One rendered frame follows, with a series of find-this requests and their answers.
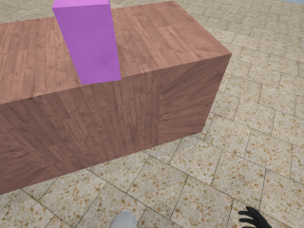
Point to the pedestal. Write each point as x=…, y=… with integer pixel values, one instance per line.
x=51, y=125

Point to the robot left thigh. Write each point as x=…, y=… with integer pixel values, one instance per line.
x=124, y=220

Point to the robot right hand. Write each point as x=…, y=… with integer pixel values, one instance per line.
x=255, y=218

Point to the carton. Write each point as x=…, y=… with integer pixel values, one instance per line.
x=88, y=30

